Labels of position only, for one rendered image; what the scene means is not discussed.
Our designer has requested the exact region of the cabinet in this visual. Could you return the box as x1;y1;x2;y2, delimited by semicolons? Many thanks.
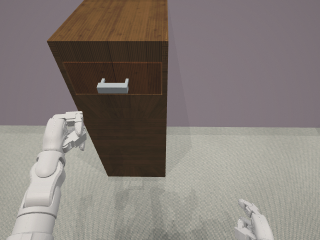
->
47;0;169;177

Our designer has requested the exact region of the robot right hand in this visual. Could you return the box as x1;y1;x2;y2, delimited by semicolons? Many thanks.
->
234;199;274;240

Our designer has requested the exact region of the robot left hand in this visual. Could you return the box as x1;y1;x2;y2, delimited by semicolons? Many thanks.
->
42;111;87;156

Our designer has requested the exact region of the left robot forearm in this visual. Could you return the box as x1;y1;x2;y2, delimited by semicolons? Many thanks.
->
6;150;66;240

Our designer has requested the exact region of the handle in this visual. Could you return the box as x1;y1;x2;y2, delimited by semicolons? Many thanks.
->
96;78;129;94

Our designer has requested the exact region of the drawer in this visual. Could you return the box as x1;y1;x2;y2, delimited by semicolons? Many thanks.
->
64;61;162;94

